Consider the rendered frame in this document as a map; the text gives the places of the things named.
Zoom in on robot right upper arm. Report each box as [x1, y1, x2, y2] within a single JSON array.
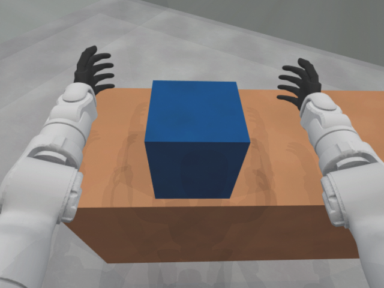
[[320, 162, 384, 288]]

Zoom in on right robot hand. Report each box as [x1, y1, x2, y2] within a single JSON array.
[[277, 58, 322, 111]]

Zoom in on pedestal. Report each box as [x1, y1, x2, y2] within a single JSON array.
[[63, 88, 384, 263]]

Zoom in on right robot forearm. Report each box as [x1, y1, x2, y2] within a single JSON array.
[[299, 92, 384, 176]]

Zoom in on carton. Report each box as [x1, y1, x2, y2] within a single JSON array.
[[145, 80, 250, 199]]

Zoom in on left robot forearm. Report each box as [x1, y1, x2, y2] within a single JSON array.
[[0, 82, 98, 214]]

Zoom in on left robot hand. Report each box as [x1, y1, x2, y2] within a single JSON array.
[[74, 46, 115, 95]]

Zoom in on robot left upper arm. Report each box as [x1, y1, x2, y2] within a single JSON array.
[[0, 157, 83, 288]]

